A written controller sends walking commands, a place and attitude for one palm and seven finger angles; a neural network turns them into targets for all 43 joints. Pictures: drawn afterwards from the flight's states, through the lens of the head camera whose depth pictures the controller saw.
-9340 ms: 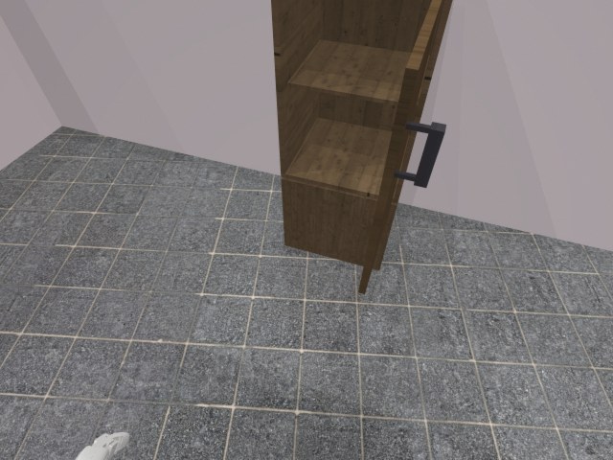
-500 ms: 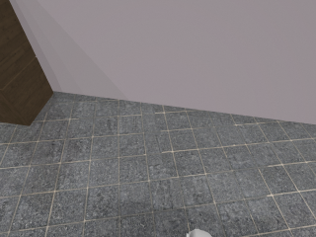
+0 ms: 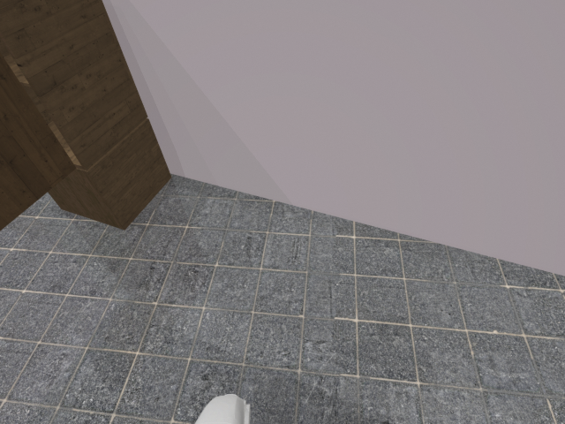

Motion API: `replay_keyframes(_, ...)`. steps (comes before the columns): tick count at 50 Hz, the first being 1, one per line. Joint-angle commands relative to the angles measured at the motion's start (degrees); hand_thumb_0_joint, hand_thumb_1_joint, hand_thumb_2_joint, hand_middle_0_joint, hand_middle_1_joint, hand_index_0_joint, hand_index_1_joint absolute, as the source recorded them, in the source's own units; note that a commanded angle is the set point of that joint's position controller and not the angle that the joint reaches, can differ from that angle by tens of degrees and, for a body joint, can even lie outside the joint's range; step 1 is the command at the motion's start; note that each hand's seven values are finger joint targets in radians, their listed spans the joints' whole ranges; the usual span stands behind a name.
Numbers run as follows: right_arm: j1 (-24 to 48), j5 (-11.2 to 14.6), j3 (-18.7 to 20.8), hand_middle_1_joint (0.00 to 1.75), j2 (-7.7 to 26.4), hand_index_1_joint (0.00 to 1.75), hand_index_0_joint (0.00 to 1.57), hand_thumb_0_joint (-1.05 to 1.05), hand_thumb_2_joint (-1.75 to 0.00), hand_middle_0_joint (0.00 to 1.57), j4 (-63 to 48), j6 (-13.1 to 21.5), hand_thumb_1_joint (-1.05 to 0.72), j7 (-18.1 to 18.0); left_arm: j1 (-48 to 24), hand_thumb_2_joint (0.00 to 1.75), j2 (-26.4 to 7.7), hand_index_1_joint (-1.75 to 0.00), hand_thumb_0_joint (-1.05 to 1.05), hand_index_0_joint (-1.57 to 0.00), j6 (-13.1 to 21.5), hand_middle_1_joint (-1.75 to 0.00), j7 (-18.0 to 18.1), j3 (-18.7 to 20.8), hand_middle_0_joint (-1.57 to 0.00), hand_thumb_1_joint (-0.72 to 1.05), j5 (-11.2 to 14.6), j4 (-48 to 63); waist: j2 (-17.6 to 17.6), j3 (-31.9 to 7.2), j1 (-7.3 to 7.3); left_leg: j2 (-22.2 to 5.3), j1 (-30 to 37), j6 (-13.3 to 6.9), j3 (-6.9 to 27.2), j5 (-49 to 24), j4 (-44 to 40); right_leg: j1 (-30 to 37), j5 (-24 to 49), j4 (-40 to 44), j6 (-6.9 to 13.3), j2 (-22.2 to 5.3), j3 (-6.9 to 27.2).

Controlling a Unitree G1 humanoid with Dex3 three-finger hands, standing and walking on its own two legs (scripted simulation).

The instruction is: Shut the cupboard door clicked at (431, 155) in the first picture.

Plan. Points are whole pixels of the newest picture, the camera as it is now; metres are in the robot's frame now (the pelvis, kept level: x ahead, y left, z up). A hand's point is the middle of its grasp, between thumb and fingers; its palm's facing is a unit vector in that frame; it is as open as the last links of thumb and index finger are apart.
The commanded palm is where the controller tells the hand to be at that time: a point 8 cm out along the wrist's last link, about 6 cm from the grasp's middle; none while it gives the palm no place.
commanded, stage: walk to a spot facing it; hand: left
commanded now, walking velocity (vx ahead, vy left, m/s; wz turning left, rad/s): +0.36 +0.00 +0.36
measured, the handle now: out of the picture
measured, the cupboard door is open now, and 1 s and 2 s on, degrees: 89 89 89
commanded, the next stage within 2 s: turn to face it in 1.28 s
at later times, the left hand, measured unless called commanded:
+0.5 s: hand (153, 407) +0.18 +0.25 -0.18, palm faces +0.20 -0.96 -0.18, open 7.4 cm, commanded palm none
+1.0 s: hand (206, 256) +0.49 +0.21 -0.16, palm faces +0.19 -0.96 -0.21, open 7.3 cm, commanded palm none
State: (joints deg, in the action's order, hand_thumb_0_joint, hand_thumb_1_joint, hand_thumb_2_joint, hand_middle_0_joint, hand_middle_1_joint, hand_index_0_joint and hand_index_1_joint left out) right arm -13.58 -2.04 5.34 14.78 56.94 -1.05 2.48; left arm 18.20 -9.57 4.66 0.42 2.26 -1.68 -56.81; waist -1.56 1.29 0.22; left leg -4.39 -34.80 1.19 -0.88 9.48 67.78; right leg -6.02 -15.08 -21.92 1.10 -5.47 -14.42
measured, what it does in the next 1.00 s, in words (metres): walks ahead: left foot, then right foot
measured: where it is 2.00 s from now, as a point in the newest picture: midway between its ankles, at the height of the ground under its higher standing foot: (273, 305)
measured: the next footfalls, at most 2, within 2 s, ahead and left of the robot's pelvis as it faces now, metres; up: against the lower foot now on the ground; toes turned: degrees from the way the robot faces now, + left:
left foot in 0.28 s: +0.25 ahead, +0.15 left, +0.00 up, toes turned +13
right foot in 0.84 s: +0.51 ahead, -0.06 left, +0.00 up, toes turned -2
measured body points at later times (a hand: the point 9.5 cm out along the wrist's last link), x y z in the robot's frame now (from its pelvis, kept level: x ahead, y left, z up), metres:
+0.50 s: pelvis +0.20 +0.07 -0.01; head +0.22 +0.08 +0.44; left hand +0.17 +0.30 -0.17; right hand +0.32 -0.15 -0.15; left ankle +0.21 +0.14 -0.75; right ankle +0.23 -0.07 -0.66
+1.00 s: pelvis +0.42 +0.02 -0.01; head +0.44 +0.00 +0.44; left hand +0.48 +0.26 -0.14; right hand +0.39 -0.21 -0.18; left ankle +0.35 +0.16 -0.65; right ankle +0.47 -0.06 -0.75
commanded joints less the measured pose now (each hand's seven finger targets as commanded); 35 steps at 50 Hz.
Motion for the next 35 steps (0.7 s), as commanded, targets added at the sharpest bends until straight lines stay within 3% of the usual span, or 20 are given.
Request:
replay_keyframes(1,5.7,0.3,-1.0,0.3,-1.6,0.3,0.2,0.0,-0.9,0.2,-5.0,0.9,-0.9,0.5,7.5,0.9,-6.0,-0.3,0.0,-0.2,1.2,-0.3,0.6,0.9,-0.2,0.9,-0.1,-0.2,9.0,5.0,-1.65,-1.8,-7.9,0.3,-1.1,-2.5,-4.8,3.5,17.0,11.6,1.3,-12.9,5.9)
replay_keyframes(4,11.2,0.5,-2.0,0.3,-2.2,0.3,0.2,0.0,-0.9,0.2,-6.6,1.2,-0.9,0.9,9.4,0.9,-6.6,-0.3,0.0,-0.2,1.2,-0.3,0.9,0.7,-0.2,0.9,-0.2,-1.5,7.8,6.5,-2.64,-2.2,-7.1,-0.1,-3.1,-2.6,-15.1,6.1,21.2,11.2,2.5,-13.3,3.7)
replay_keyframes(6,14.9,0.4,-2.7,0.3,-2.7,0.3,0.2,0.0,-0.9,0.2,-7.6,1.6,-0.9,1.1,11.6,0.9,-7.1,-0.3,0.0,-0.2,1.0,-0.3,1.0,0.5,-0.2,0.9,-0.1,-2.6,7.5,6.8,-4.04,-1.4,-4.4,-1.0,-4.9,-1.7,-22.4,7.9,25.1,10.2,2.9,-13.8,3.1)
replay_keyframes(9,14.2,0.5,-2.8,0.3,-2.1,0.3,0.2,0.0,-0.9,0.2,-7.3,2.3,-0.9,0.9,12.3,0.9,-8.5,-0.3,0.0,-0.2,0.4,-0.3,1.1,0.7,-0.2,0.9,-0.1,-4.0,8.8,5.6,-3.56,0.5,2.5,-3.1,-6.8,2.1,-28.4,9.8,32.1,6.4,3.3,-15.3,2.4)
replay_keyframes(10,12.2,0.5,-2.7,0.3,-1.6,0.3,0.2,0.0,-0.9,0.2,-6.9,2.5,-0.9,0.5,12.0,0.9,-9.1,-0.3,0.0,-0.2,0.3,-0.3,1.0,0.8,-0.2,0.9,0.0,-4.2,8.9,4.3,-2.58,2.1,6.3,-4.1,-8.0,4.0,-29.5,10.0,38.4,3.0,3.3,-15.4,1.7)
replay_keyframes(11,8.0,0.5,-2.4,0.3,-0.8,0.3,0.2,0.0,-0.9,0.2,-5.7,2.9,-0.9,0.1,10.8,0.9,-10.0,-0.3,0.0,-0.2,0.2,-0.3,1.0,1.1,-0.2,0.9,0.1,-4.3,9.4,1.8,-0.35,3.6,12.6,-5.0,-8.7,5.3,-31.2,9.2,43.9,-3.0,2.9,-15.5,0.6)
replay_keyframes(12,0.4,0.2,-1.7,0.3,0.9,0.3,0.2,0.0,-0.9,0.2,-3.6,3.2,-0.9,-0.4,9.3,0.9,-10.6,-0.3,0.0,-0.2,0.1,-0.3,1.0,1.2,-0.2,0.9,0.3,-4.1,8.4,-2.7,3.49,5.5,23.4,-6.0,-9.2,2.6,-35.6,6.0,44.9,-13.6,1.3,-13.7,-2.1)
replay_keyframes(13,-8.6,-0.1,-0.5,0.3,6.0,0.3,0.2,0.0,-0.9,0.2,-1.3,3.4,-0.9,-1.0,9.4,0.9,-9.1,-0.3,0.0,-0.2,0.1,-0.3,0.5,1.0,-0.2,0.9,0.7,-3.6,0.7,-9.3,7.35,0.9,39.5,-7.5,-2.4,0.7,-38.2,-4.4,30.9,-28.7,-0.7,-10.6,-2.0)
replay_keyframes(14,-14.4,-0.1,1.4,0.3,13.0,0.3,0.2,0.0,-0.9,0.2,0.2,3.9,-0.9,-1.9,10.8,0.9,-5.6,-0.3,0.0,-0.2,-0.1,-0.3,-0.3,0.6,-0.2,0.9,1.4,-1.6,-15.5,-15.3,8.37,-16.3,53.9,-13.5,23.8,-6.6,-43.1,-24.5,-11.1,-47.9,-4.0,-0.3,-0.6)
replay_keyframes(15,-15.5,1.4,1.3,0.3,13.6,0.3,0.2,0.0,-0.9,0.2,0.8,3.5,-0.9,-2.7,7.2,0.9,-6.7,-0.3,0.0,-0.2,-0.3,-0.3,0.0,0.3,-0.2,0.9,1.4,0.2,-10.1,-17.1,8.29,-20.1,56.0,-15.8,29.4,-13.0,-48.0,-30.1,-17.3,-54.6,-3.0,0.6,8.3)
replay_keyframes(16,-12.4,1.6,1.2,0.3,12.9,0.3,0.2,0.0,-0.9,0.2,0.4,3.5,-0.9,-3.0,3.1,0.9,-6.4,-0.3,0.0,-0.2,-0.3,-0.3,0.1,0.7,-0.2,0.9,1.5,1.1,-2.0,-9.3,6.93,-20.5,48.5,-16.2,25.3,-15.1,-48.6,-32.1,-13.8,-56.7,-2.1,-1.9,9.9)
replay_keyframes(17,-7.8,1.5,0.4,0.3,9.5,0.3,0.2,0.0,-0.9,0.2,-0.6,4.3,-0.9,-3.5,2.5,0.9,-4.5,-0.3,0.0,-0.2,-0.4,-0.3,0.1,0.5,-0.2,0.9,1.3,0.0,-1.9,-8.7,4.73,-18.1,43.7,-14.1,21.1,-18.4,-48.7,-32.7,-9.6,-57.3,-2.7,-3.4,11.3)
replay_keyframes(18,-3.6,1.5,-0.5,0.3,6.1,0.3,0.2,0.0,-0.9,0.2,-1.6,4.7,-0.9,-3.5,2.6,0.9,-5.0,-0.3,0.0,-0.2,-1.0,-0.3,-0.2,0.8,-0.2,0.9,0.9,-1.8,-0.1,-5.0,2.65,-15.9,35.6,-11.6,15.4,-17.1,-50.2,-29.4,-6.1,-55.4,-3.0,-5.4,12.7)
replay_keyframes(20,-1.4,1.4,-1.7,0.3,2.6,0.3,0.2,0.0,-0.9,0.2,-1.2,5.5,-0.9,-3.5,5.2,0.9,-2.5,-0.3,0.0,-0.2,-2.2,-0.3,-0.4,0.8,-0.2,0.9,0.2,-3.2,-1.7,-1.0,-0.19,-11.7,26.6,-9.6,9.0,-15.6,-53.2,-24.1,-3.4,-50.5,-3.5,-5.4,12.7)
replay_keyframes(21,-1.4,1.4,-2.0,0.3,1.7,0.3,0.2,0.0,-0.9,0.2,-1.0,5.6,-0.9,-3.5,6.0,0.9,-1.9,-0.3,0.0,-0.2,-2.9,-0.3,-0.4,0.8,-0.2,0.9,0.1,-3.4,-3.1,-0.6,-0.96,-10.8,24.2,-9.9,7.3,-12.6,-54.6,-22.9,-2.6,-48.4,-3.7,-5.3,12.5)
replay_keyframes(23,-2.1,1.5,-2.0,0.3,1.0,0.3,0.2,0.0,-0.9,0.2,0.0,5.6,-0.9,-3.4,5.2,0.9,-1.7,-0.3,0.0,-0.2,-3.6,-0.3,-0.6,0.9,-0.2,0.9,0.0,-3.2,-3.8,1.2,-1.72,-9.3,21.7,-10.2,6.9,-5.5,-57.5,-23.4,0.7,-45.1,-3.9,-4.9,12.1)
replay_keyframes(24,-2.8,1.3,-1.4,0.3,-0.1,0.3,0.2,0.0,-0.9,0.2,-0.4,5.7,-0.9,-3.5,3.5,0.9,-1.4,-0.3,0.0,-0.2,-3.9,-0.3,-0.6,1.3,-0.2,0.9,-0.2,-2.2,-3.2,3.0,-1.58,-9.5,20.6,-10.6,6.5,-3.1,-59.0,-25.3,2.9,-43.6,-4.2,-5.2,12.3)
replay_keyframes(27,-5.1,1.4,-1.5,0.3,0.9,0.3,0.2,0.0,-0.9,0.2,0.5,5.9,-0.9,-3.6,-3.1,0.9,-2.4,-0.3,0.0,-0.2,-4.3,-0.3,-1.2,1.6,-0.2,0.9,-0.1,0.5,-2.9,6.0,-0.72,-10.1,23.4,-11.4,7.6,-0.4,-61.0,-30.6,6.7,-38.5,-4.7,-5.4,12.8)
replay_keyframes(30,-7.4,1.2,-1.5,0.3,1.7,0.3,0.2,0.0,-0.9,0.2,1.4,6.1,-0.9,-3.7,-9.6,0.9,-3.2,-0.3,0.0,-0.2,-4.0,-0.3,-1.6,1.7,-0.2,0.9,0.1,3.0,-2.4,6.0,0.44,-10.7,28.3,-12.2,7.0,-3.5,-60.5,-31.8,8.0,-30.3,-4.8,-5.0,12.5)
replay_keyframes(35,-12.1,0.6,-1.3,0.3,2.5,0.3,0.2,0.0,-0.9,0.2,3.4,5.8,-0.9,-3.7,-17.7,0.9,-3.0,-0.3,0.0,-0.2,-3.2,-0.3,-1.9,1.3,-0.2,0.9,0.3,6.2,-3.0,5.7,2.8,-11.2,34.3,-11.5,5.1,-12.9,-56.4,-28.9,6.1,-17.8,-3.5,-2.3,10.0)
